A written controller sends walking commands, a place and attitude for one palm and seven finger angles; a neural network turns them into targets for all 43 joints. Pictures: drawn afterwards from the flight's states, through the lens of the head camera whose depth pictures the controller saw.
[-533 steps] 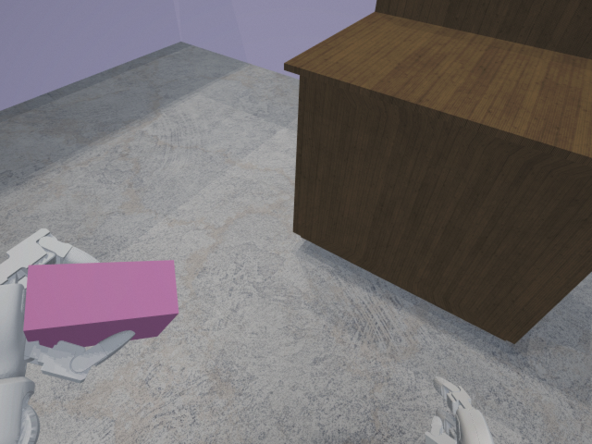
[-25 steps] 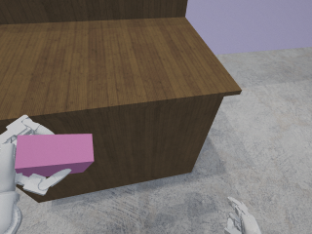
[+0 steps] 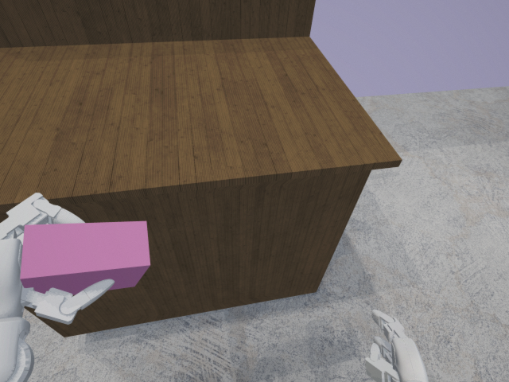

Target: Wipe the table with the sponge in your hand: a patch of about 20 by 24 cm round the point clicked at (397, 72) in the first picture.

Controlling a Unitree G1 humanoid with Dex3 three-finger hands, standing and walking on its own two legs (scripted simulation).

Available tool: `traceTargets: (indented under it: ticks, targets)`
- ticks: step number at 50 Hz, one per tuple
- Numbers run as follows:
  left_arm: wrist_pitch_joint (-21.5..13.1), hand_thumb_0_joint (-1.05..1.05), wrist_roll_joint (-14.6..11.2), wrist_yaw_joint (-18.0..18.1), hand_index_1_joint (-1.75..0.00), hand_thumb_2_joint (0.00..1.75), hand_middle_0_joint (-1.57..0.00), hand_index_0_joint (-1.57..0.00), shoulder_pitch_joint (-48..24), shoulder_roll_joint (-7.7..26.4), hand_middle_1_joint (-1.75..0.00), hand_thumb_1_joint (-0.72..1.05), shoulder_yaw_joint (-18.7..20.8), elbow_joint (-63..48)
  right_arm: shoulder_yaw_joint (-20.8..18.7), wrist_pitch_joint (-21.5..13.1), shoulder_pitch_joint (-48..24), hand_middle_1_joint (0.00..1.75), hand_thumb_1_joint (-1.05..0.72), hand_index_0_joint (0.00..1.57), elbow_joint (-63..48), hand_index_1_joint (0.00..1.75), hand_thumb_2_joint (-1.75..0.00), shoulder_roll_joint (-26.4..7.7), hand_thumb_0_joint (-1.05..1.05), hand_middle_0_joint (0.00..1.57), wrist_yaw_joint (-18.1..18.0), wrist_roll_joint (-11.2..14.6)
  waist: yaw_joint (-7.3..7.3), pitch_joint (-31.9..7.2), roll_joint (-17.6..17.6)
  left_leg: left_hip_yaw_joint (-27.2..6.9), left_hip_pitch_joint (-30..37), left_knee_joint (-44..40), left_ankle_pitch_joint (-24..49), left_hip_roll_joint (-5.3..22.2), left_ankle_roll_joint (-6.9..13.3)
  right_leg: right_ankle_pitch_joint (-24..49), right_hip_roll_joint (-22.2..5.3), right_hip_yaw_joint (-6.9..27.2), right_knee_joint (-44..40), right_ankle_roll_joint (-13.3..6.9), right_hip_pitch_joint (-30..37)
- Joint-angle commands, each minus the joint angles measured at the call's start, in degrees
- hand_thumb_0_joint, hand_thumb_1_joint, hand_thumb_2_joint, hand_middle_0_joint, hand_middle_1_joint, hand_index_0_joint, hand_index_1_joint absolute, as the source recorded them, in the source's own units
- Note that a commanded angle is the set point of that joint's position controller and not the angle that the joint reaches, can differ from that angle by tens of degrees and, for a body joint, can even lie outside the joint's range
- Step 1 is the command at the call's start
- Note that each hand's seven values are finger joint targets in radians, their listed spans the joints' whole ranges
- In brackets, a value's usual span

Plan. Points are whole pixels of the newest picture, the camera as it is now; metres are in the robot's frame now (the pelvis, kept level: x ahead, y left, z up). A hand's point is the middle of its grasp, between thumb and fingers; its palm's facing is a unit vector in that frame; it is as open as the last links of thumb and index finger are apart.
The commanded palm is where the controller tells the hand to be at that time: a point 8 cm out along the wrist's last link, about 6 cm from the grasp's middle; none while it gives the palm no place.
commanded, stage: look again from close up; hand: left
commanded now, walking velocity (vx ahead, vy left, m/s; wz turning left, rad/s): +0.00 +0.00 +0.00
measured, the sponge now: (106, 259) +0.23 +0.21 +0.13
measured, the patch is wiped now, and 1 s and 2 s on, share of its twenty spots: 0.00 0.00 0.00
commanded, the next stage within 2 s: shuffle to correct the standing spot in 0.34 s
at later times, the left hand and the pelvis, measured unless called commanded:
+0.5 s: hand (56, 267) +0.20 +0.26 +0.14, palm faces +0.38 -0.85 -0.37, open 9.7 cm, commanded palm +0.15 +0.29 +0.17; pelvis -0.01 +0.01 +0.00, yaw +0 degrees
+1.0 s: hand (88, 211) +0.28 +0.25 +0.16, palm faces +0.31 -0.85 -0.42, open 9.7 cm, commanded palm +0.22 +0.30 +0.17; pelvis +0.04 +0.03 -0.02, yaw -5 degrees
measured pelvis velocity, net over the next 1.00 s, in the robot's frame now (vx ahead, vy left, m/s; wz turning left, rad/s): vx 0.04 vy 0.03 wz -0.08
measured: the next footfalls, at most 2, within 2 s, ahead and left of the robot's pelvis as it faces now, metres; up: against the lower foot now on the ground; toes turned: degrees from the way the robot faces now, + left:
left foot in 1.18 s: +0.20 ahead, +0.23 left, +0.00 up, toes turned -7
right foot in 1.32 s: +0.06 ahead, -0.04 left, +0.00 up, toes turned -13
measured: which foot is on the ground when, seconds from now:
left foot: down 0.00-0.98, up 1.00-1.00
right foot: down 0.00-1.00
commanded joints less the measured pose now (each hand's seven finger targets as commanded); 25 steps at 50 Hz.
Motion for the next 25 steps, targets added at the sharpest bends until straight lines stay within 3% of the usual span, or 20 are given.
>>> traceTargets:
  ticks: [1,11,19,22,25]
  targets:
    - [-4.1,0.00,-0.5,1.4,-1.60,1.30,-1.20,-1.20,-6.3,10.2,-1.60,0.10,6.2,-14.5,-3.0,-2.5,-4.3,0.30,-0.90,0.20,-8.8,0.30,-0.90,-6.9,0.00,0.20,-0.4,-0.2,-0.57,-6.9,4.8,-3.8,4.4,-3.9,8.7,2.3,-2.6,10.8,-2.7,2.3,-2.7,0.4,0.2]
    - [-3.6,0.00,-0.6,1.4,-1.60,1.30,-1.20,-1.20,-3.6,9.5,-1.60,0.10,6.4,-11.6,-3.1,-2.2,-3.9,0.30,-0.90,0.20,-8.6,0.30,-0.90,-7.0,0.00,0.20,-0.4,0.0,-0.43,-5.4,2.2,-4.9,1.2,-5.9,2.0,2.8,-2.4,5.8,-2.5,2.2,-3.7,0.5,0.4]
    - [-4.0,0.00,-0.2,1.5,-1.60,1.30,-1.20,-1.20,-5.3,9.7,-1.60,0.10,5.8,-14.0,-3.0,-3.0,-4.2,0.30,-0.90,0.20,-8.3,0.30,-0.90,-7.0,0.00,0.20,-0.4,0.0,-0.48,-6.1,3.7,-5.6,1.2,-6.3,1.4,3.1,-2.4,5.4,-2.4,1.7,-2.2,0.5,1.0]
    - [-4.1,0.00,-0.2,1.7,-1.60,1.30,-1.20,-1.20,-5.0,11.2,-1.60,0.10,7.3,-14.8,-3.2,-3.3,-4.4,0.30,-0.90,0.20,-8.1,0.30,-0.90,-7.3,0.00,0.20,-0.5,-0.2,-0.49,-6.3,5.6,-5.4,1.9,-6.3,1.9,3.2,-2.6,5.8,-2.2,1.7,-1.7,0.5,0.3]
    - [-4.5,0.00,-0.1,1.8,-1.60,1.30,-1.20,-1.20,-3.7,10.1,-1.60,0.10,6.6,-14.2,-3.4,-3.3,-4.1,0.30,-0.90,0.20,-8.0,0.30,-0.90,-7.6,0.00,0.20,-0.1,-0.5,-0.66,-6.9,4.4,-5.2,0.0,-4.6,-2.4,3.4,-1.9,3.2,-3.2,2.4,-0.2,-0.3,1.1]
